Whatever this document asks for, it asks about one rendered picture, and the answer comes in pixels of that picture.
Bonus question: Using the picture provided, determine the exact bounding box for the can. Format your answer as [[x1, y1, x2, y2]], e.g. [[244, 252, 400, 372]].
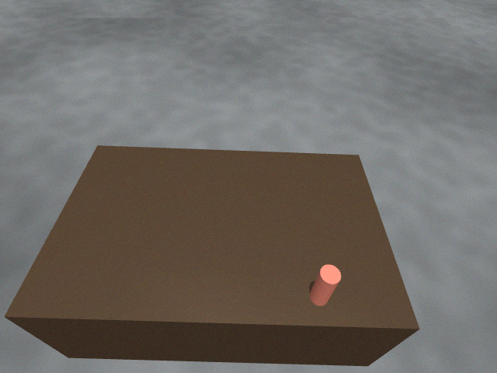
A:
[[310, 264, 341, 306]]

